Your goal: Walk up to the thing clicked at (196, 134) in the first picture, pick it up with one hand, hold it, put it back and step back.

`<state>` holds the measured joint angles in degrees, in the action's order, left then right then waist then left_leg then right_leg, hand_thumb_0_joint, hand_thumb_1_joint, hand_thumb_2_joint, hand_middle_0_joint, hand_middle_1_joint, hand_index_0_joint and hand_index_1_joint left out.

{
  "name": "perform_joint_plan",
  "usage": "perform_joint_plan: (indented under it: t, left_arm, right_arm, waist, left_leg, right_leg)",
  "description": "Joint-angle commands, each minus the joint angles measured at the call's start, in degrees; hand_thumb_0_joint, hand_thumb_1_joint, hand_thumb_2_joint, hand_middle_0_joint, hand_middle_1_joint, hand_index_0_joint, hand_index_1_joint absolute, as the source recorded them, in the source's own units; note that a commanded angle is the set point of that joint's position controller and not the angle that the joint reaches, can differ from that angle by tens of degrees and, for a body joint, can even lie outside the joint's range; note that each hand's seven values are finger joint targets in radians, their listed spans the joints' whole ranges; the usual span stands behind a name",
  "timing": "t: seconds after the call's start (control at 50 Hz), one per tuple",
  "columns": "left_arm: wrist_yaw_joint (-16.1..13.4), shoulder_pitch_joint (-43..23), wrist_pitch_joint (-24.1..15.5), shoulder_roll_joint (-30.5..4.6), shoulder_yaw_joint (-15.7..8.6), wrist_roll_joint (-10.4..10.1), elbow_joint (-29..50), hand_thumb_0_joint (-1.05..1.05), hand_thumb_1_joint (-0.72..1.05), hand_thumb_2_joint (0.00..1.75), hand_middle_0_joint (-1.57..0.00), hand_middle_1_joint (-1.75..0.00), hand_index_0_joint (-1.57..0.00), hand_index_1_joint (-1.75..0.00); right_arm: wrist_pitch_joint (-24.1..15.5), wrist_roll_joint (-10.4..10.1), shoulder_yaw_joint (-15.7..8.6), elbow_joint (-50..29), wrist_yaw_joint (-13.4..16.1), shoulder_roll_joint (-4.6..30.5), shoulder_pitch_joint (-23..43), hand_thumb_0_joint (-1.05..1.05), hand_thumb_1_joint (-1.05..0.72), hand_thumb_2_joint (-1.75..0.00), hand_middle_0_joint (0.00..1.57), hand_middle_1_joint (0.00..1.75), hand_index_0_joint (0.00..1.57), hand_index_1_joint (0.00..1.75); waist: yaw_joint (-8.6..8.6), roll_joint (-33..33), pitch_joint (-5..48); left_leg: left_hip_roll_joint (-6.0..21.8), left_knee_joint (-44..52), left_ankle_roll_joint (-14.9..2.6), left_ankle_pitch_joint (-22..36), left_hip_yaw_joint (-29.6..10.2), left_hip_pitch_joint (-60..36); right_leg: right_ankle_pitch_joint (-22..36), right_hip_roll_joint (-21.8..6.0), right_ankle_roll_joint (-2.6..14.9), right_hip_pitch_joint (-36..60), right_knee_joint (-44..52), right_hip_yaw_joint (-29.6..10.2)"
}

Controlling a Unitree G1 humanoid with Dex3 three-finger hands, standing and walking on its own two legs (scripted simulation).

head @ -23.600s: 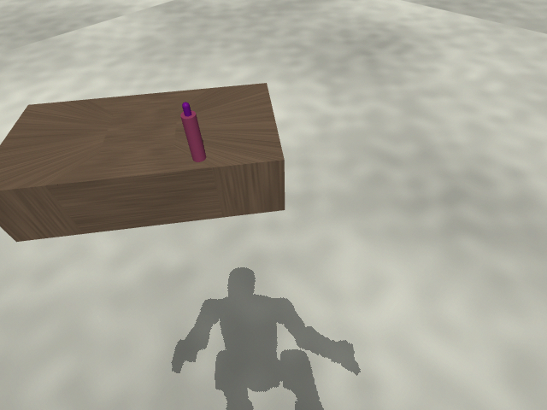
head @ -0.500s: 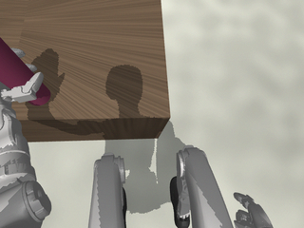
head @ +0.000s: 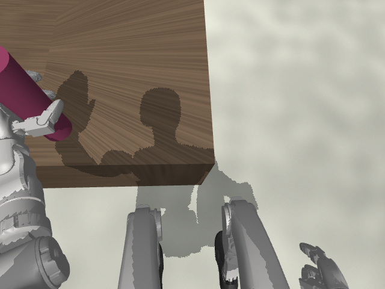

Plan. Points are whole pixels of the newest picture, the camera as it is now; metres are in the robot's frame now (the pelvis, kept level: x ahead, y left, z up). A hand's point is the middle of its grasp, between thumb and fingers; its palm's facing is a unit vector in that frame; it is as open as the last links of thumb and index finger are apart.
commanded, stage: settle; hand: left
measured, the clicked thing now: (21, 95) +0.46 +0.30 +0.05
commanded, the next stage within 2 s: lift in 0.34 s
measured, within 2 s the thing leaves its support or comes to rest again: neither
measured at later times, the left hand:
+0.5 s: hand (28, 103) +0.45 +0.29 +0.05, palm faces +0.30 -0.95 -0.01, open 8.1 cm
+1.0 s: hand (11, 93) +0.42 +0.26 +0.12, palm faces +0.30 -0.95 -0.01, open 8.1 cm
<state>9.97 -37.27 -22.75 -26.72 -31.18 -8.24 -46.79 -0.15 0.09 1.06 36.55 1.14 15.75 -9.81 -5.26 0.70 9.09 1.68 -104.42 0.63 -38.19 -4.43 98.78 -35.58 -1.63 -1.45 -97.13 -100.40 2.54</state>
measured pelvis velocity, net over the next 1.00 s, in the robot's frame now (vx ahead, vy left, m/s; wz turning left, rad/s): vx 0.02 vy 0.00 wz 0.02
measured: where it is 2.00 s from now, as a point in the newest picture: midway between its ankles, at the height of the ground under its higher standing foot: (191, 278)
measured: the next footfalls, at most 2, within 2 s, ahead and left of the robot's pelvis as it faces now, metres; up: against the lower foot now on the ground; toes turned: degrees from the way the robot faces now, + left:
none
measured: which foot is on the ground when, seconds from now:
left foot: down 0.00-1.00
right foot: down 0.00-1.00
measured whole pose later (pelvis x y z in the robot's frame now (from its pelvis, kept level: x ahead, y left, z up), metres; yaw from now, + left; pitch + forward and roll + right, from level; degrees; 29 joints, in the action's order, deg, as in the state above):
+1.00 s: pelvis +0.02 +0.00 +0.10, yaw +1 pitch +24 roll -4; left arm 3.6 -22.9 -21.4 -17.2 -22.1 -9.1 -33.9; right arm -0.8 -0.9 0.2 37.9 1.5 13.2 -10.9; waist -2.9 1.0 8.4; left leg 2.1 -84.7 0.3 -34.3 -3.5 74.9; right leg -31.5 -1.4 -1.7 -73.0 -80.3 2.8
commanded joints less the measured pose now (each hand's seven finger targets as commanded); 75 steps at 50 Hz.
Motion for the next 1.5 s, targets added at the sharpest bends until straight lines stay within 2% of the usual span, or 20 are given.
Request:
perform_joint_plan:
  t: [0.0, 0.06, 0.1, 0.16, 0.26, 0.3, 0.42, 0.56, 0.74, 0.86, 0.9, 0.96, 0.98, 1.08, 1.1, 1.24, 1.26, 1.28, 1.32, 1.48]
  left_arm:
    - [0.13, -16.8, -4.39, -14.95, -1.64, -1.7, 13.84, 0.0, 0.45, 1.18, -1.19, -1.29, -1.24, -1.26]
    - [0.25, -16.2, -4.3, -15.68, -2.09, -1.24, 12.73, 0.0, 0.44, 1.17, -1.17, -1.27, -1.22, -1.24]
    - [0.37, -15.57, -4.4, -13.74, -1.12, -1.45, 11.94, 0.0, 0.46, 1.18, -1.18, -1.28, -1.22, -1.25]
    - [0.02, -14.73, -4.74, -14.4, -1.94, -1.52, 11.29, 0.0, 0.46, 1.19, -1.17, -1.28, -1.22, -1.25]
    - [0.13, -15.13, -5.22, -12.68, -0.62, -1.45, 12.11, 0.0, 0.44, 1.19, -1.18, -1.29, -1.23, -1.26]
    - [0.01, -15.74, -5.61, -14.27, -1.28, -1.21, 12.89, 0.0, 0.46, 1.19, -1.17, -1.29, -1.22, -1.25]
    - [-0.17, -13.71, -6.17, -12.93, -1.19, -1.27, 12.18, 0.0, 0.5, 1.24, -1.2, -1.33, -1.25, -1.29]
    - [-1.37, -13.36, -6.09, -12.18, -0.21, -1.0, 15.78, 0.0, 0.36, 1.21, -1.2, -1.37, -1.26, -1.32]
    - [-2.99, -8.91, -4.62, -8.34, 2.52, -1.19, 20.73, 0.0, 0.34, 1.23, -1.21, -1.39, -1.27, -1.34]
    - [-4.94, -4.66, -3.32, -3.95, 6.44, -1.49, 24.97, 0.0, 0.35, 1.26, -1.21, -1.4, -1.27, -1.36]
    - [-6.06, -2.77, -2.96, -4.13, 5.87, -1.66, 26.39, 0.0, 0.33, 1.26, -1.21, -1.4, -1.27, -1.36]
    - [-7.51, -0.63, -2.62, -0.52, 9.07, -1.76, 29.66, 0.0, 0.32, 1.27, -1.21, -1.4, -1.27, -1.37]
    - [-8.04, 1.1, -2.21, -0.77, 8.36, -1.53, 28.16, 0.0, 0.32, 1.28, -1.21, -1.4, -1.27, -1.37]
    - [-10.06, 2.06, -1.98, 1.87, 11.52, -0.73, 30.69, 0.0, 0.32, 1.27, -1.19, -1.37, -1.24, -1.34]
    - [-10.57, 4.48, -1.87, 1.83, 10.82, -0.71, 29.92, 0.0, 0.3, 1.25, -1.2, -1.37, -1.25, -1.34]
    - [-11.51, 7.41, -2.2, 4.09, 13.18, -0.04, 29.05, 0.0, 0.3, 1.24, -1.21, -1.37, -1.26, -1.34]
    - [-11.52, 7.18, -2.36, 5.72, 14.91, -0.09, 30.19, 0.0, 0.3, 1.24, -1.2, -1.36, -1.25, -1.33]
    - [-11.87, 7.11, -2.6, 4.67, 13.42, -0.19, 30.61, 0.0, 0.32, 1.25, -1.2, -1.36, -1.25, -1.33]
    - [-12.08, 8.22, -2.75, 6.18, 15.13, 0.02, 30.11, 0.0, 0.31, 1.24, -1.21, -1.37, -1.26, -1.34]
    - [-13.27, 8.64, -3.52, 6.83, 15.82, 0.41, 33.06, 0.0, 0.34, 1.25, -1.21, -1.37, -1.26, -1.34]
  right_arm:
    - [-1.65, 0.3, -3.84, -3.46, 0.69, 10.01, -7.28, 0.0, -0.87, -0.89, 0.2, 0.3, 0.2, 0.3]
    - [-1.7, 0.52, -4.1, -3.04, 0.57, 10.3, -7.82, 0.0, -0.88, -0.89, 0.2, 0.3, 0.2, 0.3]
    - [-1.71, 0.6, -3.94, -3.04, 0.44, 9.91, -7.33, 0.0, -0.87, -0.89, 0.2, 0.3, 0.2, 0.3]
    - [-1.67, 0.45, -3.97, -3.13, 0.49, 9.84, -6.95, 0.0, -0.87, -0.89, 0.2, 0.3, 0.2, 0.3]
    - [-1.94, 0.62, -4.17, -3.3, 0.22, 9.76, -7.35, 0.0, -0.88, -0.89, 0.2, 0.3, 0.2, 0.3]
    - [-1.89, 0.69, -4.04, -2.88, 0.34, 9.47, -7.21, 0.0, -0.87, -0.89, 0.2, 0.3, 0.2, 0.3]
    - [-2.0, 0.62, -4.31, -3.03, 0.43, 9.39, -6.9, 0.0, -0.87, -0.89, 0.2, 0.3, 0.2, 0.3]
    - [-2.0, 0.53, -4.25, -3.3, 0.33, 9.09, -6.74, 0.0, -0.88, -0.89, 0.2, 0.3, 0.2, 0.3]
    - [-2.19, 0.02, -4.75, -3.45, 0.66, 8.43, -5.79, 0.0, -0.88, -0.89, 0.2, 0.3, 0.2, 0.3]
    - [-2.37, -0.55, -4.75, -3.77, 0.96, 7.69, -4.98, 0.0, -0.88, -0.89, 0.2, 0.3, 0.2, 0.3]
    - [-2.59, -0.73, -4.79, -3.93, 1.18, 7.38, -4.95, 0.0, -0.88, -0.89, 0.2, 0.3, 0.2, 0.3]
    - [-2.88, -0.8, -4.7, -4.06, 1.18, 6.72, -4.88, 0.0, -0.88, -0.89, 0.2, 0.3, 0.2, 0.3]
    - [-2.82, -0.86, -4.87, -3.68, 1.3, 6.86, -5.49, 0.0, -0.88, -0.89, 0.2, 0.3, 0.2, 0.3]
    - [-2.81, -0.66, -4.59, -3.86, 1.25, 6.1, -5.39, 0.0, -0.88, -0.89, 0.2, 0.3, 0.2, 0.3]
    - [-2.86, -0.72, -4.55, -4.31, 1.22, 5.95, -5.08, 0.0, -0.88, -0.89, 0.2, 0.3, 0.2, 0.3]
    - [-2.76, -0.27, -4.52, -5.11, 1.13, 5.5, -5.11, 0.0, -0.88, -0.89, 0.2, 0.3, 0.2, 0.3]
    - [-2.9, -0.21, -4.61, -5.07, 0.99, 5.57, -5.35, 0.0, -0.89, -0.89, 0.2, 0.3, 0.2, 0.3]
    - [-2.83, -0.12, -4.58, -4.99, 0.93, 5.49, -5.35, 0.0, -0.88, -0.89, 0.2, 0.3, 0.2, 0.3]
    - [-2.95, -0.07, -4.52, -5.44, 0.84, 5.09, -5.1, 0.0, -0.89, -0.89, 0.2, 0.3, 0.2, 0.3]
    - [-2.56, 0.27, -4.61, -5.37, 0.9, 4.63, -5.3, 0.0, -0.89, -0.89, 0.2, 0.3, 0.2, 0.3]
  waist:
    - [0.29, 7.99, 34.89]
    - [0.49, 9.22, 35.13]
    - [0.45, 8.72, 33.55]
    - [0.64, 7.36, 31.98]
    - [-0.05, 7.66, 33.69]
    - [0.68, 8.27, 34.46]
    - [0.52, 7.06, 32.65]
    - [1.38, 8.44, 33.81]
    - [1.89, 8.09, 31.96]
    - [1.8, 7.09, 28.17]
    - [2.27, 4.75, 28.28]
    - [2.2, 4.92, 26.7]
    - [1.98, 4.73, 26.37]
    - [1.84, 4.73, 22.45]
    - [2.67, 4.12, 21.81]
    - [2.5, 2.91, 18.87]
    - [2.23, 2.5, 18.35]
    - [2.83, 3.25, 18.21]
    - [2.63, 2.37, 17.39]
    - [2.82, 2.19, 17.01]
  left_leg:
    - [-0.39, 15.23, -1.49, 15.18, 0.45, -27.33]
    - [-0.15, 15.59, -1.25, 18.9, -0.08, -30.21]
    - [-0.07, 16.53, -1.15, 16.66, -0.47, -30.41]
    - [-0.1, 17.52, -1.34, 14.02, -0.26, -28.86]
    - [-0.25, 17.78, -1.37, 17.08, 0.29, -30.32]
    - [-0.33, 17.98, -1.35, 17.48, 0.44, -31.24]
    - [-0.44, 19.81, -1.35, 14.02, 0.33, -30.97]
    - [-0.29, 22.39, -0.87, 15.61, -0.21, -34.82]
    - [-0.03, 27.65, -0.61, 14.36, -0.76, -40.38]
    - [0.13, 32.55, -0.51, 11.97, -1.2, -44.09]
    - [-0.37, 32.84, -0.97, 13.26, 0.41, -43.09]
    - [-0.33, 34.71, -0.81, 16.1, 0.84, -46.4]
    - [-0.26, 35.07, -0.86, 18.17, 0.85, -47.5]
    - [-0.16, 39.3, -0.59, 18.86, 0.78, -50.96]
    - [-0.18, 40.15, -0.6, 19.08, 0.91, -51.75]
    - [-0.39, 44.37, -0.72, 20.74, 1.97, -55.14]
    - [-0.24, 44.86, -0.59, 22.01, 1.88, -55.92]
    - [-0.34, 45.36, -0.51, 21.44, 1.81, -56.0]
    - [-0.37, 46.44, -0.62, 20.78, 2.09, -56.91]
    - [-0.55, 48.87, -0.61, 24.72, 2.6, -60.23]
  right_leg:
    - [13.12, 1.33, 3.53, 19.92, 12.58, -0.02]
    - [15.01, 1.32, 3.75, 19.04, 12.68, 0.25]
    - [13.23, 1.34, 3.76, 18.33, 13.29, 0.36]
    - [11.94, 1.31, 3.55, 19.71, 14.33, 0.17]
    - [14.39, 1.41, 3.58, 22.0, 15.16, 0.19]
    - [14.6, 1.37, 3.6, 22.49, 15.6, 0.03]
    - [12.47, 1.44, 3.47, 23.18, 17.27, -0.03]
    - [13.33, 1.39, 3.59, 25.36, 18.53, 0.42]
    - [13.21, 1.44, 3.42, 29.26, 23.34, 0.59]
    - [12.2, 1.65, 3.12, 33.15, 27.87, 0.54]
    - [13.68, 1.63, 2.87, 38.63, 30.5, 0.09]
    - [16.14, 1.7, 2.86, 41.27, 32.58, 0.03]
    - [17.78, 1.71, 2.9, 41.83, 33.15, 0.05]
    - [18.39, 1.88, 2.83, 45.16, 36.58, 0.21]
    - [18.46, 1.87, 2.83, 46.37, 37.26, 0.24]
    - [20.66, 2.03, 2.5, 52.41, 41.91, 0.2]
    - [21.8, 2.06, 2.55, 52.47, 42.03, 0.38]
    - [21.04, 2.06, 2.61, 52.61, 42.17, 0.42]
    - [20.84, 2.04, 2.46, 54.28, 43.69, 0.31]
    - [24.92, 1.98, 2.28, 59.17, 46.33, 0.14]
